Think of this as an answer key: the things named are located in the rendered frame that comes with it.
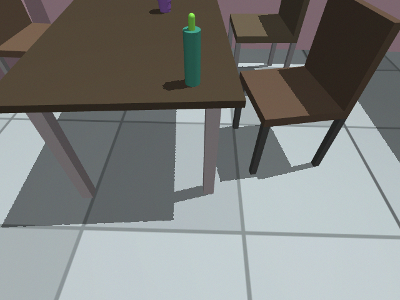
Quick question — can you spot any chair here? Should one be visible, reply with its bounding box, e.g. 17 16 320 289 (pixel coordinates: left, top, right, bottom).
232 0 400 175
0 0 51 75
228 0 310 69

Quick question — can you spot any table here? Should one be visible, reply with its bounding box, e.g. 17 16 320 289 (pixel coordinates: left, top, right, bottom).
0 0 246 198

